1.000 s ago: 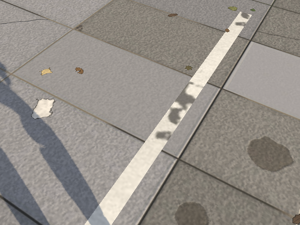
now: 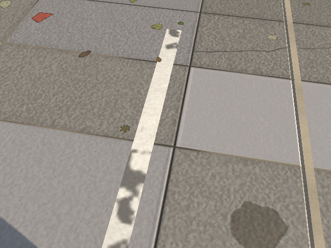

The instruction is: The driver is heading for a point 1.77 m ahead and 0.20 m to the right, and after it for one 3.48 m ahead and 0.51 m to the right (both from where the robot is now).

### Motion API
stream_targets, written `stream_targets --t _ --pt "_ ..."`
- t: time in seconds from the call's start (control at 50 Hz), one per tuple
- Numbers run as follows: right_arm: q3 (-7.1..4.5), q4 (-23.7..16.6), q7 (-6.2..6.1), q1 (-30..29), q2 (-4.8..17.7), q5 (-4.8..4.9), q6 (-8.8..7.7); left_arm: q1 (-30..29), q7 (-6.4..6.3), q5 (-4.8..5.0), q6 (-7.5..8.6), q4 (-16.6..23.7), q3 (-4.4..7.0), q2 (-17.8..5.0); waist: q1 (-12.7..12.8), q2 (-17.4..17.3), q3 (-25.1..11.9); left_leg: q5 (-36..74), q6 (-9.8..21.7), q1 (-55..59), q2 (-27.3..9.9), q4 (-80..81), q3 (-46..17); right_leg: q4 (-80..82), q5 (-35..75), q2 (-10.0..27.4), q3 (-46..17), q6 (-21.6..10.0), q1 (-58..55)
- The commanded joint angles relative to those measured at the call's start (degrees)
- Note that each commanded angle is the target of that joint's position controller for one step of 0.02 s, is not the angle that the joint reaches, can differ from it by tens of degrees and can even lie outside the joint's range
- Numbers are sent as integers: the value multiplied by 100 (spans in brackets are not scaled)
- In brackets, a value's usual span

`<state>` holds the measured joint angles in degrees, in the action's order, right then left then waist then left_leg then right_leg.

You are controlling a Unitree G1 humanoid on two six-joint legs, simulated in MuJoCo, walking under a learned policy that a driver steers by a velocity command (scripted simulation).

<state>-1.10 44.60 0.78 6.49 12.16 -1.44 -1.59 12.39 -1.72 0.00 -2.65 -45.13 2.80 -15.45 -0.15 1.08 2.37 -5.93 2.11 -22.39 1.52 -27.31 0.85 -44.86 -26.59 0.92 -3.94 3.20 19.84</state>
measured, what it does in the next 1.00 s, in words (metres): steps on the spot: right foot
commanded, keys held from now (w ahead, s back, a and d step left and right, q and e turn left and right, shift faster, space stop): no key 1.00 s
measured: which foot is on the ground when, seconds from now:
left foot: down 0.00-1.00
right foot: up 0.00-0.04, down 0.06-1.00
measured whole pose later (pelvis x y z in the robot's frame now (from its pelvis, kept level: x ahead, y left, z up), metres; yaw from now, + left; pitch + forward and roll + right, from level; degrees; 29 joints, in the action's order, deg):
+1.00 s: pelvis +0.05 -0.03 +0.00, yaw +1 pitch -2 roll +0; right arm -2.6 63.0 -2.2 7.9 12.4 0.1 1.3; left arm 16.6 -2.1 -0.3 0.8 -60.2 1.2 -10.9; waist -0.4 -0.4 2.4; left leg -12.0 -1.1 -15.4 -0.6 -29.0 -1.6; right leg -28.3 -19.7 -0.1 -0.6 0.1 7.0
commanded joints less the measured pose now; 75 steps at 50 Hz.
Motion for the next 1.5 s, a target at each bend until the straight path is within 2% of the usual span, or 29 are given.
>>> stream_targets --t 0.02,0.04,0.06,0.08,0.1,0.12,0.14,0.18,0.22,0.3,0.46,0.7,0.94,1.5 --pt "-213 -295 -71 -345 854 79 11 861 1 -48 39 -92 125 -313 300 -900 -844 -971 717 204 -1064 1065 -1079 1232 1307 -50 335 -113 -1108" --pt "-179 -231 -76 -248 764 103 11 795 14 -99 48 -100 123 -308 287 -821 -809 -1462 554 113 -977 1044 -1023 1557 1542 -54 347 -206 -1289" --pt "-136 -151 -67 -117 651 89 -4 630 9 -183 61 -12 123 -413 222 -632 -690 -1977 286 -37 -869 988 -969 1745 1721 191 59 -337 -1339" --pt "-137 -128 -48 -68 677 38 -16 466 -19 -177 72 102 152 -647 72 -327 -458 -2236 63 -43 -645 788 -785 1965 1335 509 -272 -496 -1013" --pt "-157 -141 -50 -37 647 35 -17 381 -15 -115 99 -24 199 -771 -108 301 -223 -1797 -96 400 -341 606 -399 2048 185 409 -286 -631 -184" --pt "-156 -116 -69 -148 681 16 -25 247 -7 -107 166 4 146 -536 -50 331 -131 -1359 -136 783 -335 331 -370 2229 -78 343 -265 -587 164" --pt "-160 -79 -87 -116 640 45 -26 199 -10 -131 231 -28 109 -423 -89 377 -145 -1039 -86 942 -342 205 -354 2292 80 350 -256 -499 232" --pt "-170 49 -125 16 641 63 -10 208 -3 -100 352 -67 112 -431 -88 292 -181 -506 6 976 -352 78 -354 2169 740 301 -188 -385 34" --pt "-177 148 -127 58 618 77 -12 383 -8 -61 408 -156 111 -443 -37 164 -311 5 35 1028 -358 -9 -341 2018 1269 276 -139 -367 -194" --pt "-199 340 -127 47 623 114 21 509 -26 -38 395 -281 99 -415 18 18 -380 562 15 1139 -365 -118 -331 1895 1773 224 -65 -383 -384" --pt "-239 759 -203 31 688 143 126 500 -31 -22 367 -530 76 -337 17 -106 -363 877 -18 1297 -378 -164 -345 1898 2218 157 43 -390 -562" --pt "-258 1284 -285 -36 685 153 219 504 -36 -28 365 -984 26 -231 -11 -63 -198 625 -70 1390 -358 -25 -335 2127 1974 93 152 -380 -581" --pt "-237 1632 -317 80 617 151 244 694 -54 -34 379 -1365 -55 -126 -24 -80 -23 240 -110 1344 -320 132 -319 2318 1496 52 216 -377 -474" --pt "-144 1868 -356 551 456 166 240 1207 -62 -11 396 -1717 -159 86 -9 -101 99 133 -109 1237 -288 190 -325 2397 1348 5 309 -383 -390"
